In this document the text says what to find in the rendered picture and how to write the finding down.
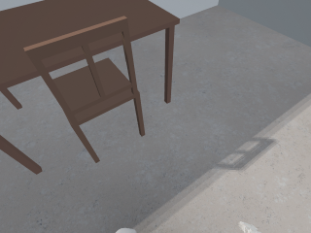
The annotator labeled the right robot hand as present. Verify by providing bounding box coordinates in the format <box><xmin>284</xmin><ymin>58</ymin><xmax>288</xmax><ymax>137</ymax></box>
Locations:
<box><xmin>238</xmin><ymin>221</ymin><xmax>261</xmax><ymax>233</ymax></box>

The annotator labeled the table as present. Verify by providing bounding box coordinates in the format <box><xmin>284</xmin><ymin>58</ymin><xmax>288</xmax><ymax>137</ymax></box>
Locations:
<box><xmin>0</xmin><ymin>0</ymin><xmax>180</xmax><ymax>175</ymax></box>

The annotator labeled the chair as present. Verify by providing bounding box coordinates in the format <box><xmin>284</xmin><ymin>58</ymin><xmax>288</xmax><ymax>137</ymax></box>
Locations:
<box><xmin>23</xmin><ymin>16</ymin><xmax>146</xmax><ymax>163</ymax></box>

